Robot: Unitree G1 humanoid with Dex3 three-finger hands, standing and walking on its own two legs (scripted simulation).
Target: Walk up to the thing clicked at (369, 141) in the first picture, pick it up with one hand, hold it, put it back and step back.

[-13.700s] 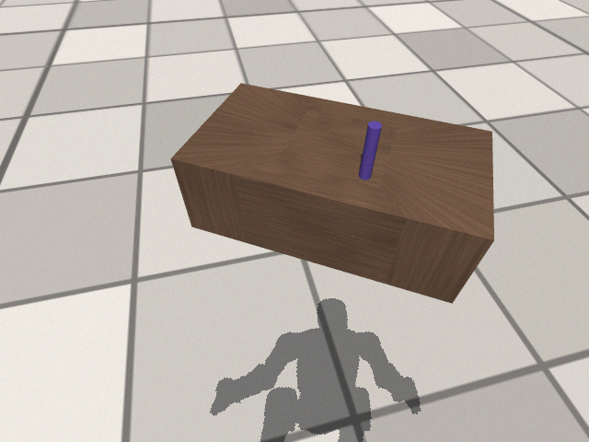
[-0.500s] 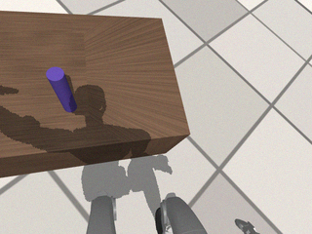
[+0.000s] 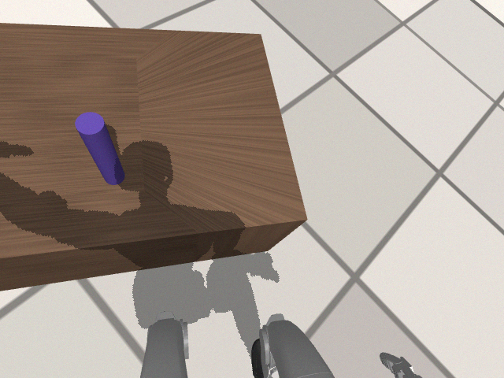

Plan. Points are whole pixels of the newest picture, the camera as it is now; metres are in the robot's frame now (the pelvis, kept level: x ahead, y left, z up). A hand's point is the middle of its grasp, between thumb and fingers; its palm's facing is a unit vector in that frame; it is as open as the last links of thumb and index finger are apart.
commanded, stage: go down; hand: left
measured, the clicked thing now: (104, 153) +0.53 +0.23 -0.17
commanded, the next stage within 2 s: approach in 0.72 s
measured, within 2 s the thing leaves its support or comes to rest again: neither
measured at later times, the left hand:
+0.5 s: hand out of the picture +0.45 +0.43 +0.09, palm faces +0.32 -0.95 -0.01, open 17.0 cm
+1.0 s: hand out of the picture +0.45 +0.43 +0.08, palm faces +0.32 -0.95 +0.01, open 17.4 cm
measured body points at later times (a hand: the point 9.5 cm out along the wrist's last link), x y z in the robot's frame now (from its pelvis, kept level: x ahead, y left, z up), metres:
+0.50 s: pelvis +0.00 +0.00 +0.00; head +0.17 +0.07 +0.41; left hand +0.42 +0.48 +0.10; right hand +0.06 -0.27 -0.09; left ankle +0.03 +0.11 -0.63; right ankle +0.00 -0.17 -0.63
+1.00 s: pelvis -0.01 +0.00 -0.01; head +0.17 +0.07 +0.40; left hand +0.43 +0.48 +0.08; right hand +0.05 -0.27 -0.09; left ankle +0.03 +0.11 -0.63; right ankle +0.00 -0.17 -0.63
